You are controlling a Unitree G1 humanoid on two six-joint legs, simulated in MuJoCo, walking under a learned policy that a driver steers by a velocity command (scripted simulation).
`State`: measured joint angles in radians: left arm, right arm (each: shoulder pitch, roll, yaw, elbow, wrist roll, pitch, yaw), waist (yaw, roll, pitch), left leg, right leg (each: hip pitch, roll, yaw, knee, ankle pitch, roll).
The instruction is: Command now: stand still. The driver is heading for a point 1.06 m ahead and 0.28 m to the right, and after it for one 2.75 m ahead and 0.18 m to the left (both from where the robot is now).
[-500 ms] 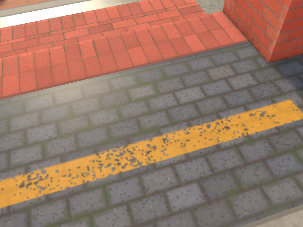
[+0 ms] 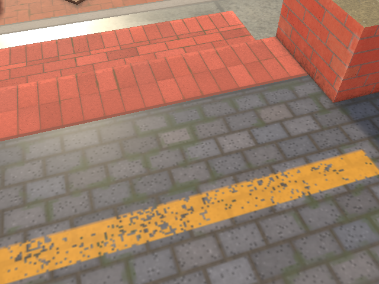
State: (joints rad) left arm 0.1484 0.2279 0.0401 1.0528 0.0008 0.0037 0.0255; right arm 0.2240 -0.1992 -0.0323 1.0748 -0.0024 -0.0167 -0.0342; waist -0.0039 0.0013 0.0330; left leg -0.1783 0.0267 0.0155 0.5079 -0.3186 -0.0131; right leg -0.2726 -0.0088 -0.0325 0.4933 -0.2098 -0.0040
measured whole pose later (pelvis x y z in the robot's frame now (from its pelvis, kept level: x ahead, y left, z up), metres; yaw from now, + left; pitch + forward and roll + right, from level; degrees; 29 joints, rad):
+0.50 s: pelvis +0.01 +0.00 +0.00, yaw +0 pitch -1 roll +0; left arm 0.15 0.21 0.04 1.11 0.00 0.02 0.04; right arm 0.25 -0.19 -0.02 1.10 0.00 -0.01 -0.04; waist 0.00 0.00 0.04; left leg -0.14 0.02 0.03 0.49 -0.32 -0.01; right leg -0.25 -0.02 -0.02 0.50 -0.22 0.00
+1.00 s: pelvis +0.13 -0.03 +0.01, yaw +0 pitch +1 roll +0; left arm 0.45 0.17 0.02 1.13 0.00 -0.09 0.00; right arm 0.15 -0.25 -0.07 0.96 0.03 -0.09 0.01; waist 0.06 0.03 -0.02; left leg -0.64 0.10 0.02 1.02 -0.17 0.04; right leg -0.01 0.03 -0.06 0.27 -0.29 -0.05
